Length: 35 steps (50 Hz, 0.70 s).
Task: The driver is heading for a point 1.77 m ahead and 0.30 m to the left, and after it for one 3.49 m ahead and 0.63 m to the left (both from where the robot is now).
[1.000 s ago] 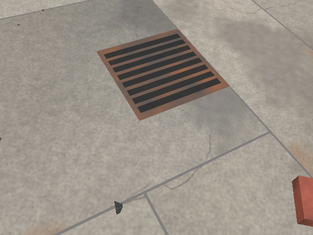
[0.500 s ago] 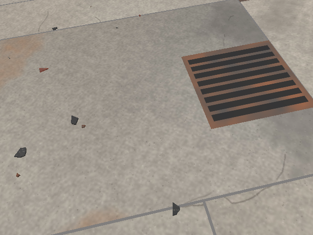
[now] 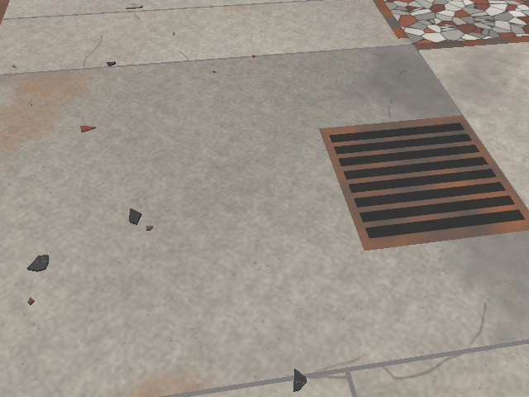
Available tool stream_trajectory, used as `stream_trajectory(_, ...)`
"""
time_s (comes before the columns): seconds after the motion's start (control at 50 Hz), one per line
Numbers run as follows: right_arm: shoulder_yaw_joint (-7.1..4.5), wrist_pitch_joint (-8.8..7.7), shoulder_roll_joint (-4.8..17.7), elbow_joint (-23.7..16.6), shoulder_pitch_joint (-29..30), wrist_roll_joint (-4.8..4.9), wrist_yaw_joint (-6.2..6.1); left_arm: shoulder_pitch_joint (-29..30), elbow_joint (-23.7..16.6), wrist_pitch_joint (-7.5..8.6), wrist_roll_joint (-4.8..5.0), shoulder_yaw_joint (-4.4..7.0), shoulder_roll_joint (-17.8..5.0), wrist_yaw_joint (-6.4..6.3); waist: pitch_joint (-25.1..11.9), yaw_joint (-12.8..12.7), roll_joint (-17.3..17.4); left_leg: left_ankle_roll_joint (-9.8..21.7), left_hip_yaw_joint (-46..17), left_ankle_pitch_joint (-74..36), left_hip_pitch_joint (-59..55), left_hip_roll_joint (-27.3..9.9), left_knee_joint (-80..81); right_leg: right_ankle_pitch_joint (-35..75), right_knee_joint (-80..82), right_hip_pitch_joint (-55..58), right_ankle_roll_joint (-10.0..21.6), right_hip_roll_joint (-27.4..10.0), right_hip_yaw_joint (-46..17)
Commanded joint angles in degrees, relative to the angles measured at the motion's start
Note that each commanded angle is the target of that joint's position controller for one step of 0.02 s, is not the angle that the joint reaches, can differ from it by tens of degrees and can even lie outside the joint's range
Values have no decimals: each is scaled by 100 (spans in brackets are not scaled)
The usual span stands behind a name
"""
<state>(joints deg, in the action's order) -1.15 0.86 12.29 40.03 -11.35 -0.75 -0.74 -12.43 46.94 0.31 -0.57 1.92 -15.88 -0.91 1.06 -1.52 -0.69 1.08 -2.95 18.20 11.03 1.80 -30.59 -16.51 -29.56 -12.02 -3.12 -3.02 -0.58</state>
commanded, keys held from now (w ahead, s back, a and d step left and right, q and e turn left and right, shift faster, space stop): w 1.00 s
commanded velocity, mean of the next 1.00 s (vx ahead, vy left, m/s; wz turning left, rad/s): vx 0.41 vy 0.00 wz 0.01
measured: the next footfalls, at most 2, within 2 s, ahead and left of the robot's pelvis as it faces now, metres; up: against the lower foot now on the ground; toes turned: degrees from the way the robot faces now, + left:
right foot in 0.22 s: +0.09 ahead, -0.14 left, +0.00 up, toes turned -2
left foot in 0.72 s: +0.46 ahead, +0.06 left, +0.00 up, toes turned +0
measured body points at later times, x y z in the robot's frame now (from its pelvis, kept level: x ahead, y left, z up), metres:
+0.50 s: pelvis +0.14 -0.06 +0.01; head +0.16 -0.09 +0.46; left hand +0.12 +0.20 -0.11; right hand +0.32 -0.32 -0.09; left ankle +0.27 +0.12 -0.67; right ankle +0.05 -0.13 -0.73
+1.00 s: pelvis +0.43 -0.03 +0.01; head +0.45 -0.03 +0.46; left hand +0.59 +0.24 -0.09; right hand +0.47 -0.30 -0.11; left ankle +0.42 +0.06 -0.73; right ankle +0.55 -0.21 -0.66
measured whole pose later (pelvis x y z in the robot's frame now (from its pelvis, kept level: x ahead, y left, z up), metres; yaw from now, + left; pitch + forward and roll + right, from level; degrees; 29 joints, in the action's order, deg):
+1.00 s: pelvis +0.43 -0.03 +0.01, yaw -1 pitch +0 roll +2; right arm -3.2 -5.5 15.3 48.5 -19.1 0.1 1.4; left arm -9.9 43.6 3.8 0.3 2.3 -17.5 -0.4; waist 1.6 2.7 -2.8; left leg 4.3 2.9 8.5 6.4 5.1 -14.3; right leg -7.6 -54.0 -38.7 -1.1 -8.5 -3.3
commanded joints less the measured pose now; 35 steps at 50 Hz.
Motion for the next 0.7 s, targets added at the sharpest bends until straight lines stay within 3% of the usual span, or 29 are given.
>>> stream_trajectory(0.02,-358,-32,1232,-220,-361,67,-47,307,-365,113,93,128,-485,-44,308,356,916,812,-1692,2383,115,-1110,1643,-766,-773,-1019,103,416,509)
stream_trajectory(0.06,-380,-125,1302,-122,-604,107,-60,591,-548,259,191,160,-544,-7,699,480,1194,1216,-2585,2594,127,-1674,2045,-1231,-1550,-1758,359,184,128)
stream_trajectory(0.1,-364,-247,1186,-78,-608,155,-61,568,-594,403,270,184,-590,94,643,427,1168,1331,-2710,1996,-360,-1912,2027,-1593,-1789,-2277,625,-92,-144)
stream_trajectory(0.14,-363,-268,1173,-133,-289,219,-37,386,-490,503,260,150,-519,201,426,252,879,1134,-2066,1213,-287,-1646,1894,-1130,-969,-1626,764,-78,6)
stream_trajectory(0.16,-370,-248,1208,-180,-37,247,-16,58,-323,530,230,151,-484,239,242,35,776,986,-1584,755,128,-1372,1746,-355,-380,-712,757,91,226)
stream_trajectory(0.18,-364,-221,1179,-188,77,243,-3,-455,-72,537,182,181,-482,260,25,-210,706,853,-1192,526,594,-1128,1446,522,56,331,666,343,475)
stream_trajectory(0.2,-318,-221,999,-178,32,183,4,-954,143,513,142,231,-554,256,-156,-380,540,694,-881,409,1038,-878,967,623,43,1146,571,449,464)
stream_trajectory(0.22,-202,-257,625,-242,117,109,25,-1552,237,513,140,298,-803,218,-271,-595,-214,338,-318,325,1676,-401,-431,29,576,1813,769,-285,-609)
stream_trajectory(0.24,-166,-366,484,-559,118,137,-4,-1900,168,539,117,454,-1611,235,-362,-599,-1741,-52,177,1266,2874,241,-2310,-1099,1671,2205,1640,-1740,-3340)
stream_trajectory(0.26,-284,-460,897,-526,23,287,-26,-1587,66,580,57,352,-1299,246,-94,-442,-1182,-18,-363,1552,3365,-3,-3282,-2137,2071,1863,2031,-2067,-4193)
stream_trajectory(0.28,-328,-525,1039,-457,-4,362,7,-1180,-41,603,81,264,-1005,218,415,-269,-821,106,-446,937,3754,-325,-3559,-2305,2065,1644,1892,-1914,-3665)
stream_trajectory(0.3,-330,-557,1022,-348,-34,313,29,-957,-115,609,67,223,-877,207,519,-184,-586,175,-309,369,3769,-514,-3533,-1832,2056,1543,1684,-1619,-3035)
stream_trajectory(0.34,-362,-585,973,-271,52,174,77,-839,-149,580,27,148,-734,204,466,-107,-427,180,-194,-425,3520,-743,-3167,-331,2089,1421,1382,-1181,-2043)
stream_trajectory(0.4,-328,-548,769,-261,119,134,170,-1130,-54,537,67,102,-654,185,243,-123,-441,8,127,-1006,3382,-720,-2827,1718,2057,1503,1325,-893,-1155)
stream_trajectory(0.44,-279,-535,644,-396,452,137,183,-1238,-3,486,64,103,-708,144,269,-173,-334,-121,247,-1303,3418,-689,-2304,2413,2095,1454,1332,-821,-827)
stream_trajectory(0.5,-184,-588,470,-608,1101,170,246,-1333,50,424,66,90,-747,58,437,-323,-372,-193,434,-2048,2973,-559,-1087,2440,2264,1105,1219,-631,-422)
stream_trajectory(0.56,-152,-642,464,-764,1609,210,342,-1585,172,404,105,109,-824,24,635,-435,-349,-144,514,-2380,2710,-418,-336,2290,2344,1161,1269,-772,-380)
stream_trajectory(0.62,-161,-703,548,-889,1886,230,428,-1657,272,352,145,145,-859,16,698,-339,-379,83,460,-2129,2704,-334,64,2862,2085,1679,1292,-1033,-383)
stream_trajectory(0.64,-186,-719,624,-892,1829,223,444,-1601,273,334,148,167,-901,7,593,-220,-424,194,483,-1952,2541,-261,152,3493,1866,1857,1251,-1087,-355)
stream_trajectory(0.68,-309,-696,906,-756,1254,193,402,-1504,254,280,121,230,-1060,-21,14,173,-668,436,653,-1519,1658,47,126,5500,1010,2152,1149,-1094,-305)
stream_trajectory(0.7,-428,-674,1130,-509,396,198,345,-1382,222,222,88,229,-1066,-30,-557,642,-666,627,778,-1643,539,192,286,6178,1,2001,1035,-924,-140)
